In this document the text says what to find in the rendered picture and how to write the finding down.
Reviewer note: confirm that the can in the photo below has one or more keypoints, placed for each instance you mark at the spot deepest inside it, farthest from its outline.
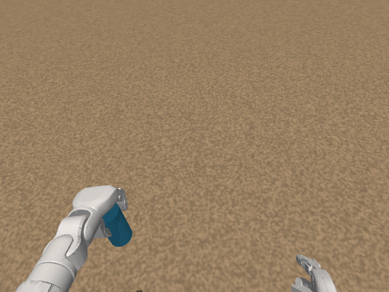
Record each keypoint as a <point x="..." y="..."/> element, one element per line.
<point x="118" y="225"/>

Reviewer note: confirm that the left robot arm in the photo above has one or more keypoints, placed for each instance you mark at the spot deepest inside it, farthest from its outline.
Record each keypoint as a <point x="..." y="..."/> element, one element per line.
<point x="65" y="254"/>

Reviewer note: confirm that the right robot hand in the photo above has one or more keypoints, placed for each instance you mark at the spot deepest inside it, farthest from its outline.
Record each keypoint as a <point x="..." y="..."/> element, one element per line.
<point x="320" y="279"/>

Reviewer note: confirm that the left robot hand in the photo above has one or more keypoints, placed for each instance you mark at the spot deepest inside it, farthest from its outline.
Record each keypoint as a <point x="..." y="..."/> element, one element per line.
<point x="101" y="199"/>

